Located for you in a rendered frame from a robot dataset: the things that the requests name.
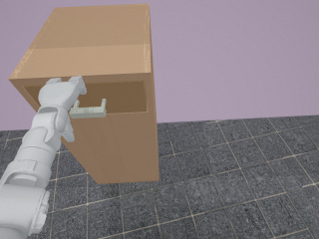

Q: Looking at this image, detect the cabinet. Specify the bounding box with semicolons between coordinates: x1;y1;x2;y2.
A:
8;3;160;184

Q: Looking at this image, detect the drawer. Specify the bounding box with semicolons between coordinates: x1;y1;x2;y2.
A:
24;80;148;115

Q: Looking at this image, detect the robot left forearm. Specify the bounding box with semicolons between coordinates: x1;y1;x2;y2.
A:
0;104;69;189

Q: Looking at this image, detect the handle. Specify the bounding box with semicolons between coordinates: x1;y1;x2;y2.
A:
69;99;107;119

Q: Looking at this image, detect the robot left upper arm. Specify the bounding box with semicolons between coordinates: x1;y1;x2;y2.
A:
0;183;50;239

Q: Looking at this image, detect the left robot hand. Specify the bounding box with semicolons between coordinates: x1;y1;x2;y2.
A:
38;76;87;142

